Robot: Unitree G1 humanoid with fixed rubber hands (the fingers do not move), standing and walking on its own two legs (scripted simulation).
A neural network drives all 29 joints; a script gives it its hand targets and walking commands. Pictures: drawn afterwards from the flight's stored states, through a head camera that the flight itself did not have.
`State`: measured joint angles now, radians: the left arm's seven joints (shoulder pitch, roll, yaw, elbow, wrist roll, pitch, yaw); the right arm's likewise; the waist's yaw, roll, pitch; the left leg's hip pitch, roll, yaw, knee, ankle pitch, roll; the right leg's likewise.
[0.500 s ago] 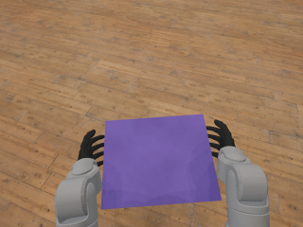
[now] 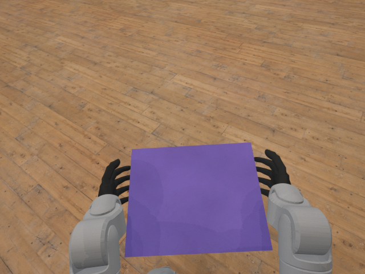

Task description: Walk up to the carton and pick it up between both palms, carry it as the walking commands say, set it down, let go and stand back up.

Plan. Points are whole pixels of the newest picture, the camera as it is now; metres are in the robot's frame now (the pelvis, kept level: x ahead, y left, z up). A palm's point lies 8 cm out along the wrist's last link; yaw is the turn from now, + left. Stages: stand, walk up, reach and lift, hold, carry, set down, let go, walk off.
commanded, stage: carry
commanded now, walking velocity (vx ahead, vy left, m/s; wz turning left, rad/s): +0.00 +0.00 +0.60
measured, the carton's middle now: (194, 204) +0.27 -0.01 +0.00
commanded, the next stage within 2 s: none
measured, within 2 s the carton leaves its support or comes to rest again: neither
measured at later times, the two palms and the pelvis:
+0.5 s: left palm (25, 271) +0.14 +0.28 +0.08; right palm (197, 196) +0.25 -0.02 +0.08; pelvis -0.05 +0.05 -0.01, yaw +18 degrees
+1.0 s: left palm out of the picture +0.06 +0.26 +0.10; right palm (201, 216) +0.20 -0.02 +0.10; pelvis -0.09 +0.02 +0.00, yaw +24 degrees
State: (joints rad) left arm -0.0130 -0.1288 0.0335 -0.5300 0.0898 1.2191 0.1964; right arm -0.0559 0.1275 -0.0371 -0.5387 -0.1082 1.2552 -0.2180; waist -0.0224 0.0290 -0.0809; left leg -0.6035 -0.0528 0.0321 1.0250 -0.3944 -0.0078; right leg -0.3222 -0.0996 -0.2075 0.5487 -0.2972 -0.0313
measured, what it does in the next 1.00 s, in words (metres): steps on the spot, turning left: left foot, then right foot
